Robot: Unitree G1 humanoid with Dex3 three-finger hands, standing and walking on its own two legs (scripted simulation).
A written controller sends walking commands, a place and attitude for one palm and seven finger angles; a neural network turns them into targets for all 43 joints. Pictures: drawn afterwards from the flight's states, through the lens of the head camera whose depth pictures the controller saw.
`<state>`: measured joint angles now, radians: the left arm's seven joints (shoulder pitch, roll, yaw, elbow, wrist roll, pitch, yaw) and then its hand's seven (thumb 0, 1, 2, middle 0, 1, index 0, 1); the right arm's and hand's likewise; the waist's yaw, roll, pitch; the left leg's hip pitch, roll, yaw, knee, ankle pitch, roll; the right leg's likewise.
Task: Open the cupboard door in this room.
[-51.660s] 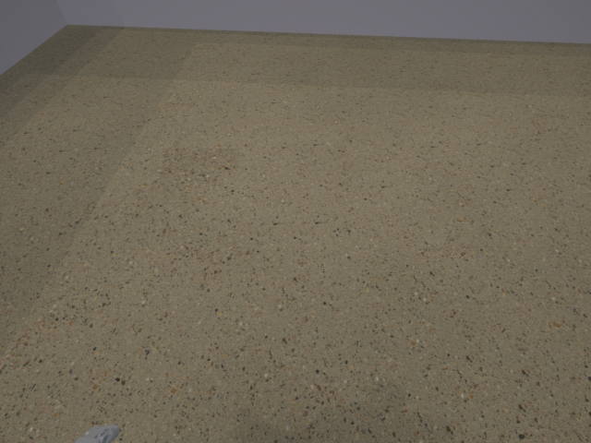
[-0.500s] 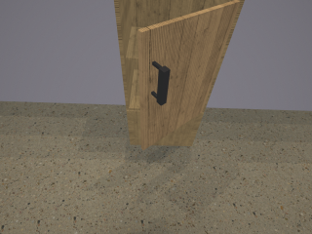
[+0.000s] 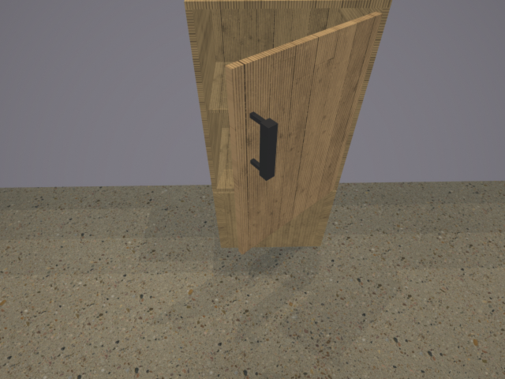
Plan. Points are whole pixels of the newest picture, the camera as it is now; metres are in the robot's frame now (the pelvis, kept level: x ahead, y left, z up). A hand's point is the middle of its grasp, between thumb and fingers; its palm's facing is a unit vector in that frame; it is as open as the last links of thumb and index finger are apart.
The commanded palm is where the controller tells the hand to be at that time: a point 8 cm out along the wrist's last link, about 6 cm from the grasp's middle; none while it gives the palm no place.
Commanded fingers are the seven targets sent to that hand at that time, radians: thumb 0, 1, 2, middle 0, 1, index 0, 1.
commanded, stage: let the arm hang, fingers relaxed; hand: left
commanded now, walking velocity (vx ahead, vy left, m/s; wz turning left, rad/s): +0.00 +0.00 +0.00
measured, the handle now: (261, 146) +0.54 +0.02 +0.07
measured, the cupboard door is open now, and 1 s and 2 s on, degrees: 38 38 38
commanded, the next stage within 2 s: look to check the result in 0.26 s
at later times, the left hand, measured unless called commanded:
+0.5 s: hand out of the picture -0.02 +0.16 -0.17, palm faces +0.05 -0.98 -0.17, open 7.3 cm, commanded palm none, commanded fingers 0.00 0.90 0.90 -0.20 -0.30 -0.20 -0.30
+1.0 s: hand out of the picture +0.01 +0.15 -0.17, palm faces +0.05 -0.99 -0.16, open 7.3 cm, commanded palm none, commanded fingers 0.00 0.90 0.90 -0.20 -0.30 -0.20 -0.30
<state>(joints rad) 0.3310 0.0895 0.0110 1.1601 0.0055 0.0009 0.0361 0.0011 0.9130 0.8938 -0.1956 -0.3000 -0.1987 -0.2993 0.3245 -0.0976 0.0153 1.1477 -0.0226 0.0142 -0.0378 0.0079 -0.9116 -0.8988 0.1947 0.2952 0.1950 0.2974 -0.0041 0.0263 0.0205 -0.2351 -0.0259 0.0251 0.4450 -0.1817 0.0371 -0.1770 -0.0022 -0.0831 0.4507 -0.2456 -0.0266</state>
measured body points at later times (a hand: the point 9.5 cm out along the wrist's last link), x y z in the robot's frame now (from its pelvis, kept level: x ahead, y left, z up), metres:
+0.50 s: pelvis +0.01 +0.00 +0.00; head +0.02 +0.00 +0.45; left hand -0.02 +0.21 -0.16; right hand -0.01 -0.21 -0.16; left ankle +0.04 +0.09 -0.74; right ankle +0.00 -0.10 -0.74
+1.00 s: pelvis +0.02 +0.00 +0.00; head +0.03 -0.01 +0.45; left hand +0.00 +0.20 -0.16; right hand +0.01 -0.21 -0.16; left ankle +0.04 +0.09 -0.74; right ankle +0.00 -0.10 -0.74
